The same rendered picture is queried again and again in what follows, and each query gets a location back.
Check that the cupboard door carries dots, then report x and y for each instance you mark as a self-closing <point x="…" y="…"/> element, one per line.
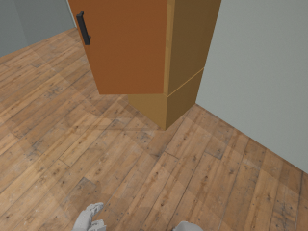
<point x="127" y="44"/>

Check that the handle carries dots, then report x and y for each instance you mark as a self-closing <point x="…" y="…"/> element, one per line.
<point x="83" y="29"/>

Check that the robot left hand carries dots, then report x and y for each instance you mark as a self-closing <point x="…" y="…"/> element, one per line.
<point x="84" y="220"/>

